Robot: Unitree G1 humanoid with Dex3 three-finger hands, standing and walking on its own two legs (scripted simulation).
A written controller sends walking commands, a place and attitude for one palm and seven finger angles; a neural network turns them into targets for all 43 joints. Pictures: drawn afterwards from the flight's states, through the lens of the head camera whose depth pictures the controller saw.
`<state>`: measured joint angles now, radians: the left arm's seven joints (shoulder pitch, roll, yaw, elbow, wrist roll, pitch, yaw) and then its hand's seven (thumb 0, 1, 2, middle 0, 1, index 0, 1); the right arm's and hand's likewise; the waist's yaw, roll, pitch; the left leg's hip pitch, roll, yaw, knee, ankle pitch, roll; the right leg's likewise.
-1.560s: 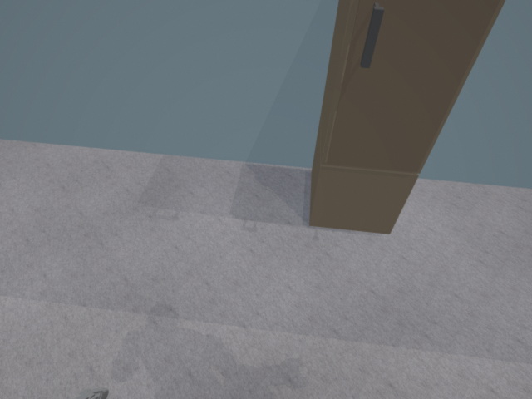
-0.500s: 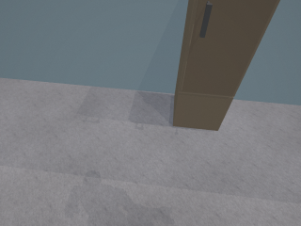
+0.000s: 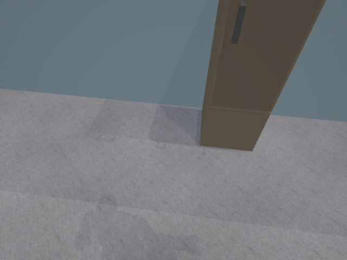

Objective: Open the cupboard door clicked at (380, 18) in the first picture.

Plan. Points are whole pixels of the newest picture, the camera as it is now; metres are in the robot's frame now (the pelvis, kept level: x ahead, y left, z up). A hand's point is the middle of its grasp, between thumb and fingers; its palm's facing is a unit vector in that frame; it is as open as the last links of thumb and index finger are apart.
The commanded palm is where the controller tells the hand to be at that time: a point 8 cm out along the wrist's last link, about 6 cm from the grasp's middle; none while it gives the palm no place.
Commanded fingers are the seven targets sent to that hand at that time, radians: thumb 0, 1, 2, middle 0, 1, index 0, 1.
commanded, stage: walk to a spot facing it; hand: left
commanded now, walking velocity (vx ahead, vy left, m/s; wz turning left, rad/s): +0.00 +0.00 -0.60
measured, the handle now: (238, 22) +0.98 -0.21 +0.14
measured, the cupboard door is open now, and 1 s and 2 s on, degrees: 0 0 0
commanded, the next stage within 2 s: none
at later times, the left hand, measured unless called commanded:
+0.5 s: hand out of the picture +0.05 +0.16 -0.18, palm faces -0.18 -0.94 -0.28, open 7.4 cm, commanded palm none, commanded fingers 0.00 0.90 0.90 -0.20 -0.30 -0.20 -0.30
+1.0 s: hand out of the picture +0.13 +0.20 -0.19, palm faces -0.41 -0.89 -0.22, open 7.4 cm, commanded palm none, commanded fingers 0.00 0.90 0.90 -0.20 -0.30 -0.20 -0.30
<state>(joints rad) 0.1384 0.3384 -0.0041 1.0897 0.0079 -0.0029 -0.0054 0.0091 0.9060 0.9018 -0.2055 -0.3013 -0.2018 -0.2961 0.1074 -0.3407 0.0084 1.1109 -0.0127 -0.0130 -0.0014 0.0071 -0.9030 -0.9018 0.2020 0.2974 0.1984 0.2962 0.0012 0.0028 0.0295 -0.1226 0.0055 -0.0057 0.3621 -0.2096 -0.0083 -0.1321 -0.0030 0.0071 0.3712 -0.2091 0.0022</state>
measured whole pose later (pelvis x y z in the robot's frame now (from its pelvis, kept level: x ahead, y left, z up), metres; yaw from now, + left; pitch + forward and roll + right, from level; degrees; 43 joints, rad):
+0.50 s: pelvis -0.03 -0.03 -0.03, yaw -14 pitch -1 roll +1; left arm 0.26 0.20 0.04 0.94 0.02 0.04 -0.01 0.01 0.91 0.90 -0.20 -0.30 -0.20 -0.30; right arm 0.15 -0.24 -0.05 0.98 -0.02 0.06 -0.02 0.01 -0.90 -0.90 0.20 0.30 0.20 0.30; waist 0.03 0.05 0.09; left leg -0.41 0.08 0.05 1.00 -0.50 -0.05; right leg -0.33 0.03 -0.03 0.70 -0.37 -0.06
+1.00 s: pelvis -0.03 +0.03 -0.01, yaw -30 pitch +1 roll -1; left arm 0.23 0.27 0.09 0.92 0.02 0.07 -0.01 0.01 0.91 0.90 -0.20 -0.30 -0.20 -0.30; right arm 0.12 -0.20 -0.03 0.88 -0.01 0.01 -0.03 0.01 -0.91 -0.90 0.20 0.30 0.20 0.30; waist 0.03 -0.07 0.04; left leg -0.27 0.00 0.03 0.56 -0.32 0.01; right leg -0.43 0.11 0.18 0.72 -0.36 0.02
